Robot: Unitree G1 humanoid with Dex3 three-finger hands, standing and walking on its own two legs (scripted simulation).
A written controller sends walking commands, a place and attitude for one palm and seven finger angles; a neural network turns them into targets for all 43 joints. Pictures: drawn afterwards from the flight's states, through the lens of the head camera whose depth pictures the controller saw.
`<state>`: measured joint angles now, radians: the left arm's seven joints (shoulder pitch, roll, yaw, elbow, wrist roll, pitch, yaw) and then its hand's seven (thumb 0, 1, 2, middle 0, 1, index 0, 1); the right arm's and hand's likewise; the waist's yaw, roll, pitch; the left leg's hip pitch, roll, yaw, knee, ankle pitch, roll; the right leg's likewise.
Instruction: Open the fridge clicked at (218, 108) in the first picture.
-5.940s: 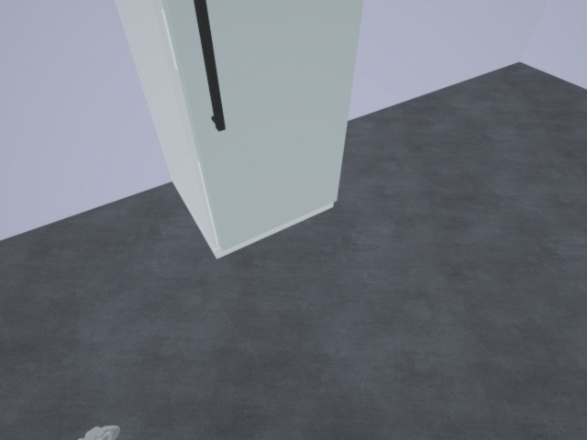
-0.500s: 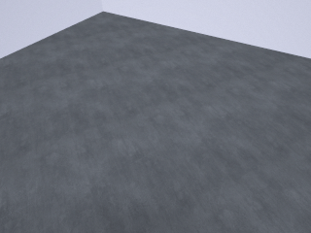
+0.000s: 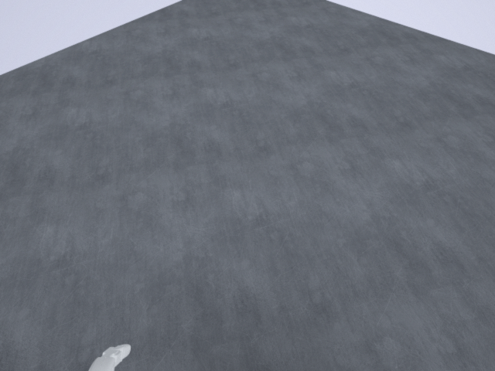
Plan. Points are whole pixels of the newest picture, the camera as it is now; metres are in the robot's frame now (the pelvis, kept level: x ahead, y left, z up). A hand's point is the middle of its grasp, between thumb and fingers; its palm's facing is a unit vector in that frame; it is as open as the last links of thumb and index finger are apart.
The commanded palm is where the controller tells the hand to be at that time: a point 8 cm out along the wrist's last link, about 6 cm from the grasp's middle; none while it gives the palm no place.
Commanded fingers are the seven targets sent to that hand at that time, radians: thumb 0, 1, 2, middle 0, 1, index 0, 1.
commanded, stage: turn to face it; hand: left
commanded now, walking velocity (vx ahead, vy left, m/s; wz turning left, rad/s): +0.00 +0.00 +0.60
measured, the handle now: out of the picture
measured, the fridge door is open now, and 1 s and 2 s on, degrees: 0 0 0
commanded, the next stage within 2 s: none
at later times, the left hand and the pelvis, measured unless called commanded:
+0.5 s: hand out of the picture -0.06 +0.22 -0.19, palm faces +0.37 -0.89 -0.26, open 7.3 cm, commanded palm none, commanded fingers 0.00 0.90 0.90 -0.20 -0.30 -0.20 -0.30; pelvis -0.01 +0.01 -0.01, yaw +20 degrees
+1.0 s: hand out of the picture +0.02 +0.22 -0.14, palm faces +0.56 -0.78 -0.30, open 7.3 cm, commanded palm none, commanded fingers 0.00 0.90 0.90 -0.20 -0.30 -0.20 -0.30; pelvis +0.02 -0.02 -0.01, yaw +37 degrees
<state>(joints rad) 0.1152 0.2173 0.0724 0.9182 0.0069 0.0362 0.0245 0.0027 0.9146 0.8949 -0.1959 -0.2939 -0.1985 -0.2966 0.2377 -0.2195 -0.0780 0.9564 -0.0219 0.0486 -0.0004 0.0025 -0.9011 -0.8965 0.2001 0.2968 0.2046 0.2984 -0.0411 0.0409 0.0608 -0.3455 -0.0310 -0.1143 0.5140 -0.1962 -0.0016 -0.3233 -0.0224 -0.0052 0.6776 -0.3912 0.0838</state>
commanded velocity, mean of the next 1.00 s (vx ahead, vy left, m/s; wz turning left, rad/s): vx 0.00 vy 0.00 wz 0.60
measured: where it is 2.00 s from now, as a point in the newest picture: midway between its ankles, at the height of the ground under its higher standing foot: outside the picture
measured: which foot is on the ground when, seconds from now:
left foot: down 0.00-0.04, up 0.06-0.44, down 0.46-0.94, up 0.96-1.00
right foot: up 0.00-0.02, down 0.04-0.48, up 0.50-0.92, down 0.94-1.00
